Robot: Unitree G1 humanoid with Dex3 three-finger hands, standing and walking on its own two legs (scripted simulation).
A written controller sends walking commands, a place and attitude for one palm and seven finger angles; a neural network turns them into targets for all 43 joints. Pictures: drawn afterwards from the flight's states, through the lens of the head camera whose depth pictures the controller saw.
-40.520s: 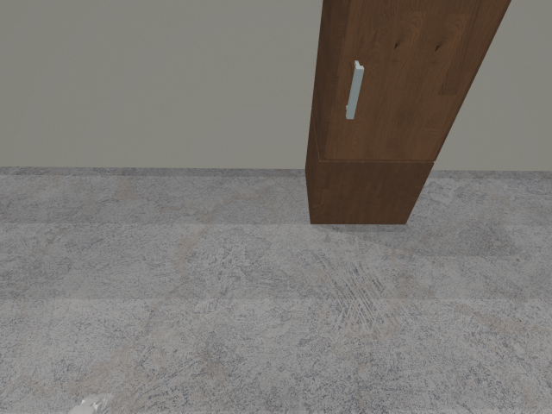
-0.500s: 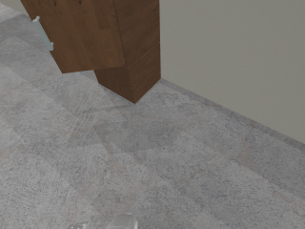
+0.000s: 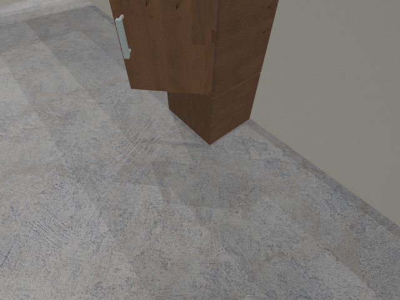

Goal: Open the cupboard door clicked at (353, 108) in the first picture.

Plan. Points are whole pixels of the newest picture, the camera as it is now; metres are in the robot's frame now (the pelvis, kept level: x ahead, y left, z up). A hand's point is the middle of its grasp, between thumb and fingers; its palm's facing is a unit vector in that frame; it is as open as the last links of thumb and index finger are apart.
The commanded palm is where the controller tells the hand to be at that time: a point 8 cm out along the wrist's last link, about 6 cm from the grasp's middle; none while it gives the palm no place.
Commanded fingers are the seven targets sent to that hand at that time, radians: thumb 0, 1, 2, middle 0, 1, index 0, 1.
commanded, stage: take the last steps up to it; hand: left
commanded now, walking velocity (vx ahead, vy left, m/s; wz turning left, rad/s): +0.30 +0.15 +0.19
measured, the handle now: (124, 37) +1.10 +0.42 -0.05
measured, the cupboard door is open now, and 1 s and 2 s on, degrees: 44 44 44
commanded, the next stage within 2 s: come to a stop and stand still in 1.32 s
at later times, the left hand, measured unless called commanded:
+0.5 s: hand out of the picture +0.05 +0.15 -0.16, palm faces +0.23 -0.95 -0.20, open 7.3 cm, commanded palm none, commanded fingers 0.00 0.90 0.90 -0.20 -0.30 -0.20 -0.30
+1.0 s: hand (112, 182) +0.43 +0.30 -0.15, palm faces +0.11 -0.97 -0.20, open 7.4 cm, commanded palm none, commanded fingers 0.00 0.90 0.90 -0.20 -0.30 -0.20 -0.30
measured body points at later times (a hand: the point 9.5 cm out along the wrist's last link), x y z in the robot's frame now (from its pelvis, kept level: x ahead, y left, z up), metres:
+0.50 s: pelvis +0.15 +0.00 +0.00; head +0.19 -0.02 +0.45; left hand +0.04 +0.20 -0.14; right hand +0.25 -0.23 -0.16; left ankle +0.23 +0.17 -0.68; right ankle +0.05 -0.12 -0.74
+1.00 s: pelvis +0.33 +0.10 +0.00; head +0.36 +0.10 +0.45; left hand +0.42 +0.35 -0.14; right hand +0.34 -0.14 -0.16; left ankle +0.27 +0.17 -0.74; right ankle +0.41 -0.01 -0.70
